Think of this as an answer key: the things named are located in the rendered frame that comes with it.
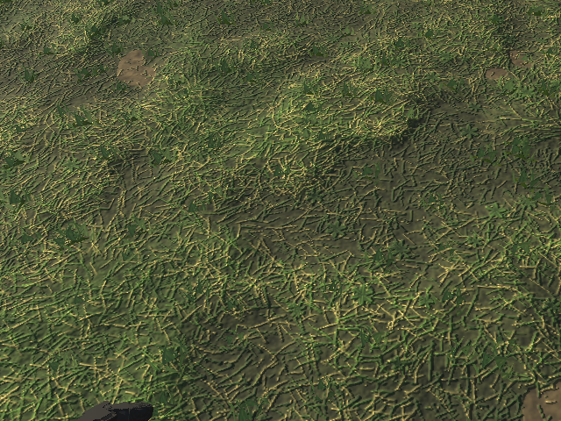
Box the left robot hand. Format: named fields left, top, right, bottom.
left=75, top=401, right=153, bottom=421

